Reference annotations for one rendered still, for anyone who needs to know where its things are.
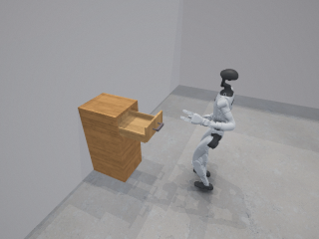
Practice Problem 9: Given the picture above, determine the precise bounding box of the robot left shin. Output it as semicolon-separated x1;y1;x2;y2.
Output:
191;160;209;186

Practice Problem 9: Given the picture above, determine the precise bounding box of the left robot upper arm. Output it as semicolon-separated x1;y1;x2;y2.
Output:
216;97;236;131

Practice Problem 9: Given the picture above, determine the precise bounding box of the left robot hand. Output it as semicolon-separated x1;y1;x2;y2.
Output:
180;110;203;124

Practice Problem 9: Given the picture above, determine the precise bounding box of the cabinet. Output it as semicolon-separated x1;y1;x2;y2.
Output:
78;93;142;182

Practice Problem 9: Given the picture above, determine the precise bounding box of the right robot hand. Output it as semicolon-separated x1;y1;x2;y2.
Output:
201;115;212;125

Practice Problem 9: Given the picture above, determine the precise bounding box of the handle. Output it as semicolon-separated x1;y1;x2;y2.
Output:
153;122;164;131

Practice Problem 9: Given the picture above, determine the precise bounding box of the humanoid robot torso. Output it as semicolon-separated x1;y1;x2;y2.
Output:
210;92;234;141

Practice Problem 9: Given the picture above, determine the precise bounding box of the drawer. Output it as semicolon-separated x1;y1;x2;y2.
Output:
118;110;162;143

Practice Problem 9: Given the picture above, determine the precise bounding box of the left robot forearm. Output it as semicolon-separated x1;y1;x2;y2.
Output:
201;118;235;131

